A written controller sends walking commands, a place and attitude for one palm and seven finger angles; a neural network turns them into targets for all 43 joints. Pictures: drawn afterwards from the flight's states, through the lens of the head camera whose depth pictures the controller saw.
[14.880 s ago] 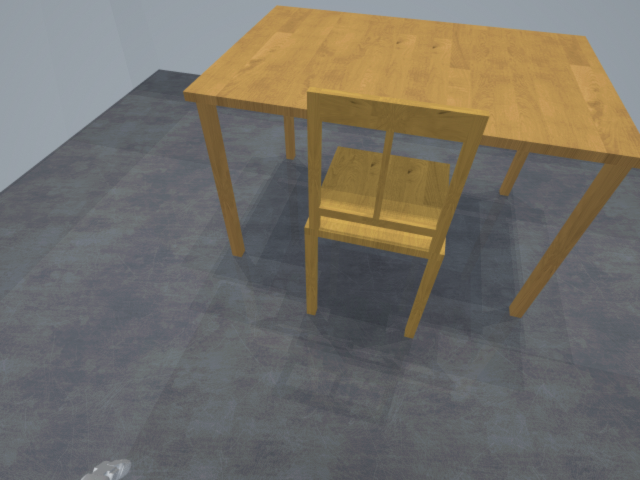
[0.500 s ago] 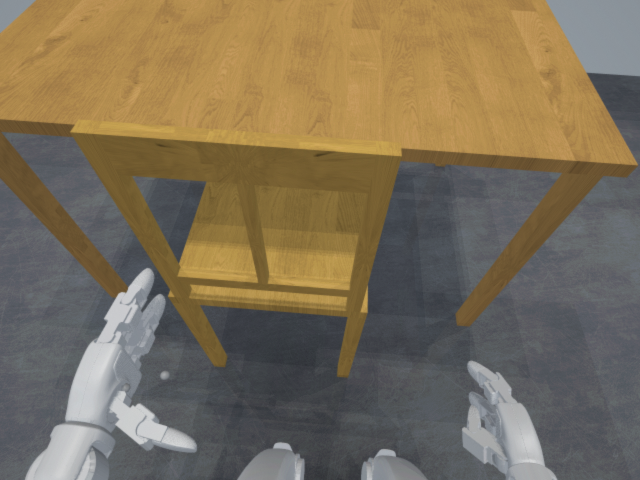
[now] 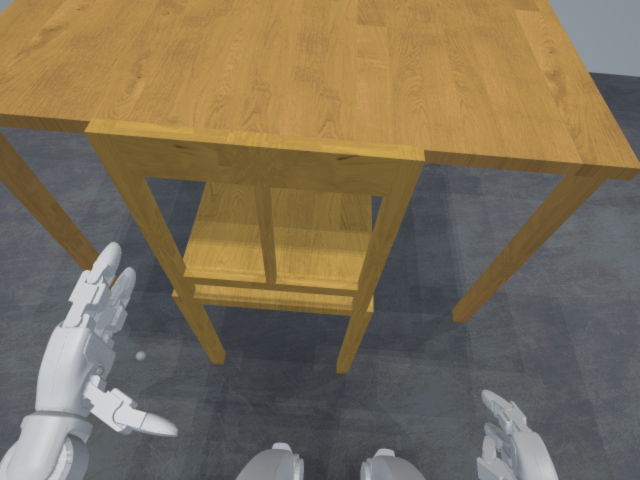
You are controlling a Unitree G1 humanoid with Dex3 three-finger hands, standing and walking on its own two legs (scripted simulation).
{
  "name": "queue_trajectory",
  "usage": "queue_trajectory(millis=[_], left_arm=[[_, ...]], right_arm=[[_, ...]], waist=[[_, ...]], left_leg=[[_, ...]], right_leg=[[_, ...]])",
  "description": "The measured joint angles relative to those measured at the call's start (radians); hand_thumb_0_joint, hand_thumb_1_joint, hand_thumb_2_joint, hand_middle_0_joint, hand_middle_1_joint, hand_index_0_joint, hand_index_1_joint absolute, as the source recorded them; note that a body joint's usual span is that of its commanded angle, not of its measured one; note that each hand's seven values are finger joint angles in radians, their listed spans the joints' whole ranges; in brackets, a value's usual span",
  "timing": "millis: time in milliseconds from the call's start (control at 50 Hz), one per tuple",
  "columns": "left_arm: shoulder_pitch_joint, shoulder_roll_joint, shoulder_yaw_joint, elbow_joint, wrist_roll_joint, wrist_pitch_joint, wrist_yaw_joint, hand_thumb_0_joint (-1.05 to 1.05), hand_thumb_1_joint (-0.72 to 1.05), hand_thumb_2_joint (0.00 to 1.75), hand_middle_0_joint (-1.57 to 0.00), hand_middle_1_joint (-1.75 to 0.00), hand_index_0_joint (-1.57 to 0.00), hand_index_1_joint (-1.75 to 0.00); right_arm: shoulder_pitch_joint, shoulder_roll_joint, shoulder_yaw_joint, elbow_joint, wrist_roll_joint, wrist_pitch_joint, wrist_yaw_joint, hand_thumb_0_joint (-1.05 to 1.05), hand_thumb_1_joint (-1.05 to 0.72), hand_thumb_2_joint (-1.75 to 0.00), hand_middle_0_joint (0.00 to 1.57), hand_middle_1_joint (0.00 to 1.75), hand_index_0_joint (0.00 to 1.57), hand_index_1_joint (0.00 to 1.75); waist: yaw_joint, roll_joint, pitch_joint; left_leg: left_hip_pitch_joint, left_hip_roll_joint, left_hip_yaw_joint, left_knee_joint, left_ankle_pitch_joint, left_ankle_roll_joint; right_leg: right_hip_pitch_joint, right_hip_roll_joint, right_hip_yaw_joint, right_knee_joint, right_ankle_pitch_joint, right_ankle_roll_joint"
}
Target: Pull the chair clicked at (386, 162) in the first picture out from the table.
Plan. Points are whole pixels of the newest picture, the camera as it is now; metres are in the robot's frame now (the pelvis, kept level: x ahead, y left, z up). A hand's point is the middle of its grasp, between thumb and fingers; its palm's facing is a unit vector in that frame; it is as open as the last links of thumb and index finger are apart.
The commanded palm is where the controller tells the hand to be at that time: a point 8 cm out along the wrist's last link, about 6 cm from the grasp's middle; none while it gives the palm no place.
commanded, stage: raise the hand toward the chair's back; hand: left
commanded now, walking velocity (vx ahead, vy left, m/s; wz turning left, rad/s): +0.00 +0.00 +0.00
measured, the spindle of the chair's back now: (267, 238) +0.45 +0.11 -0.02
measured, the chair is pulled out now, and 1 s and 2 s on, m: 0.00 0.00 0.00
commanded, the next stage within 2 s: aim the fingers beside a spindle in 0.18 s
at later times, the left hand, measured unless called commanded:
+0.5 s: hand (179, 368) +0.24 +0.18 +0.02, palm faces -0.03 -1.00 -0.02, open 17.0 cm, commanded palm +0.23 +0.23 +0.03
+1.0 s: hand (221, 349) +0.26 +0.13 +0.02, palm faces -0.01 -1.00 -0.05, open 16.9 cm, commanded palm +0.24 +0.19 +0.01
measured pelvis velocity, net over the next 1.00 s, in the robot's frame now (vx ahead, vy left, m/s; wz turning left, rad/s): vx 0.00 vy -0.04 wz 0.01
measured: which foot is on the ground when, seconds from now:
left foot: down 0.00-1.00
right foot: down 0.00-1.00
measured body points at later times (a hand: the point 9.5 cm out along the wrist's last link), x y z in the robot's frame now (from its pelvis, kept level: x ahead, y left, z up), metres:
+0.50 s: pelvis +0.00 -0.02 -0.01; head +0.08 +0.00 +0.43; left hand +0.23 +0.23 +0.02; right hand +0.18 -0.25 -0.08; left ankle +0.00 +0.04 -0.66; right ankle +0.02 -0.12 -0.66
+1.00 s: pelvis +0.00 -0.04 -0.02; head +0.09 -0.04 +0.42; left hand +0.26 +0.19 +0.03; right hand +0.18 -0.28 -0.11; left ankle +0.00 +0.03 -0.66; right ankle +0.02 -0.12 -0.66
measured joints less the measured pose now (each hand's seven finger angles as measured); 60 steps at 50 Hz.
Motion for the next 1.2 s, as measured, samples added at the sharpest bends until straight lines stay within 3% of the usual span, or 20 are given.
queue_trajectory(millis=[60, 200, 340, 500, 660, 740, 840, 980, 1140, 1200], left_arm=[[-0.031, 0.001, 0.014, 0.037, 0.001, -0.004, -0.005, -0.02, -0.5, 0.3, -0.07, -0.08, -0.06, -0.08], [-0.011, 0.0, -0.026, 0.037, 0.003, 0.081, -0.047, -0.02, -0.5, 0.3, -0.06, -0.08, -0.06, -0.08], [-0.009, -0.001, -0.006, 0.006, -0.001, 0.01, -0.006, -0.02, -0.5, 0.3, -0.07, -0.08, -0.06, -0.08], [-0.051, -0.022, -0.055, 0.077, 0.011, 0.06, -0.036, -0.02, -0.5, 0.3, -0.06, -0.08, -0.06, -0.08], [-0.061, -0.021, -0.049, 0.038, 0.021, -0.007, 0.027, -0.02, -0.5, 0.3, -0.07, -0.08, -0.06, -0.08], [-0.07, -0.022, -0.037, 0.085, 0.015, 0.009, 0.017, -0.02, -0.5, 0.3, -0.07, -0.08, -0.06, -0.08], [-0.056, -0.035, -0.07, 0.103, 0.018, 0.027, 0.006, -0.02, -0.5, 0.3, -0.06, -0.08, -0.06, -0.08], [-0.069, -0.049, -0.091, 0.058, 0.042, -0.048, 0.052, -0.02, -0.5, 0.3, -0.07, -0.08, -0.06, -0.08], [-0.129, -0.055, -0.097, 0.154, 0.049, 0.01, 0.049, -0.02, -0.5, 0.3, -0.06, -0.08, -0.06, -0.08], [-0.125, -0.062, -0.11, 0.13, 0.051, 0.001, 0.064, -0.02, -0.5, 0.3, -0.06, -0.08, -0.06, -0.08]], right_arm=[[-0.011, -0.005, 0.004, 0.002, 0.002, 0.01, 0.006, 0.02, -0.91, -0.9, 0.2, 0.3, 0.2, 0.3], [-0.026, 0.003, 0.01, -0.011, 0.012, 0.012, -0.002, 0.02, -0.91, -0.9, 0.2, 0.3, 0.2, 0.3], [-0.029, 0.007, 0.016, -0.013, 0.003, 0.005, 0.0, 0.02, -0.91, -0.9, 0.2, 0.3, 0.2, 0.3], [-0.038, -0.003, 0.017, -0.011, 0.009, 0.01, -0.006, 0.02, -0.91, -0.9, 0.2, 0.3, 0.2, 0.3], [-0.033, 0.005, 0.011, -0.002, -0.003, 0.017, 0.003, 0.02, -0.91, -0.9, 0.2, 0.3, 0.2, 0.3], [-0.033, 0.0, 0.012, -0.001, 0.002, 0.036, 0.009, 0.02, -0.91, -0.9, 0.2, 0.3, 0.2, 0.3], [-0.033, -0.003, 0.01, -0.004, 0.004, 0.036, 0.002, 0.02, -0.91, -0.9, 0.2, 0.3, 0.2, 0.3], [-0.044, 0.002, 0.003, 0.008, -0.007, 0.029, 0.01, 0.02, -0.91, -0.9, 0.2, 0.3, 0.2, 0.3], [-0.059, 0.001, 0.009, -0.007, 0.0, 0.056, 0.016, 0.02, -0.91, -0.9, 0.2, 0.3, 0.2, 0.3], [-0.056, 0.005, 0.006, -0.007, -0.003, 0.053, 0.015, 0.02, -0.91, -0.9, 0.2, 0.3, 0.2, 0.3]], waist=[[0.003, 0.007, -0.003], [0.007, 0.014, 0.002], [0.009, 0.009, -0.005], [0.005, 0.012, -0.005], [-0.004, 0.002, -0.011], [-0.004, 0.007, -0.022], [-0.006, 0.008, -0.018], [-0.006, 0.0, -0.023], [-0.009, 0.002, -0.024], [-0.008, 0.001, -0.019]], left_leg=[[-0.021, -0.003, -0.003, 0.021, -0.005, 0.003], [-0.017, 0.003, -0.007, 0.02, -0.003, 0.006], [-0.017, 0.002, -0.014, 0.019, -0.002, -0.003], [-0.05, 0.008, -0.021, 0.05, -0.012, -0.005], [-0.062, 0.018, -0.018, 0.057, -0.018, -0.019], [-0.074, 0.02, -0.016, 0.067, -0.025, -0.022], [-0.084, 0.024, -0.018, 0.08, -0.034, -0.028], [-0.106, 0.027, -0.022, 0.101, -0.043, -0.037], [-0.138, 0.03, -0.018, 0.127, -0.052, -0.041], [-0.139, 0.032, -0.018, 0.129, -0.054, -0.042]], right_leg=[[-0.019, -0.004, -0.005, 0.021, -0.008, 0.0], [-0.013, 0.003, -0.008, 0.014, -0.003, -0.003], [-0.013, 0.001, -0.015, 0.018, -0.007, -0.012], [-0.046, 0.007, -0.025, 0.05, -0.02, -0.026], [-0.066, 0.015, -0.022, 0.065, -0.028, -0.041], [-0.082, 0.017, -0.02, 0.081, -0.037, -0.047], [-0.093, 0.021, -0.023, 0.096, -0.047, -0.054], [-0.117, 0.023, -0.028, 0.12, -0.058, -0.064], [-0.153, 0.024, -0.025, 0.152, -0.069, -0.07], [-0.154, 0.025, -0.026, 0.153, -0.07, -0.071]])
